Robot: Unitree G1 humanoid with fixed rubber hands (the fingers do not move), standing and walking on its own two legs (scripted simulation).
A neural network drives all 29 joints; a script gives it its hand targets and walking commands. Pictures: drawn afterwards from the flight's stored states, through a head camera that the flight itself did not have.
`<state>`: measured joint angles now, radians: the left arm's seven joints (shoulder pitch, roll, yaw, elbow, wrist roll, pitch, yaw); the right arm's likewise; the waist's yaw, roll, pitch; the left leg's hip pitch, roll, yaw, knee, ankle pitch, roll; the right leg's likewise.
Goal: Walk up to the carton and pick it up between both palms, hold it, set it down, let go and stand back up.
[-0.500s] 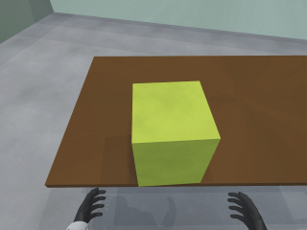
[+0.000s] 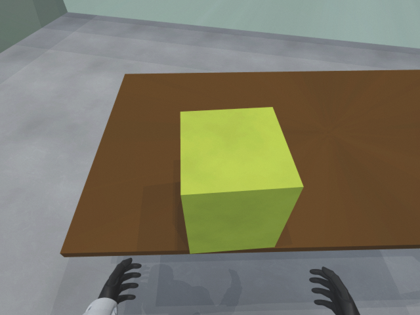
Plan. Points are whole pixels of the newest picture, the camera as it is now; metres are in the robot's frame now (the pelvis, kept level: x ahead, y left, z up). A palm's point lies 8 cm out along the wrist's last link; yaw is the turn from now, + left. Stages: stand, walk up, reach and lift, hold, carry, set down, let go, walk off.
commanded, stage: set down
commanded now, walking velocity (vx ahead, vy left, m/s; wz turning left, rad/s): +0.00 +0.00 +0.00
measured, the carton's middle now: (229, 182) +0.38 +0.00 +0.00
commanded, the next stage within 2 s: let go in 0.02 s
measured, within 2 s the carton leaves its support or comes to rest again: neither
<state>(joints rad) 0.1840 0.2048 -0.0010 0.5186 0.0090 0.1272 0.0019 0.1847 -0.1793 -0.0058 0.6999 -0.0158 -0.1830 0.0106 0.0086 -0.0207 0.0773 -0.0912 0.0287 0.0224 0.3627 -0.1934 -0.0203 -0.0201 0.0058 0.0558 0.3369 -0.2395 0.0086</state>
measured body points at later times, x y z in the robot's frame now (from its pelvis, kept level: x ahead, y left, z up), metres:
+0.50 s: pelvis -0.01 +0.00 +0.00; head -0.01 +0.01 +0.45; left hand +0.16 +0.22 -0.09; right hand +0.17 -0.22 -0.08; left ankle +0.01 +0.13 -0.75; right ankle -0.03 -0.13 -0.75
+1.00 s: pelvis -0.01 +0.01 -0.01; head -0.02 +0.02 +0.44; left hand +0.11 +0.31 -0.11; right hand +0.10 -0.30 -0.11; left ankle +0.01 +0.13 -0.75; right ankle -0.03 -0.13 -0.75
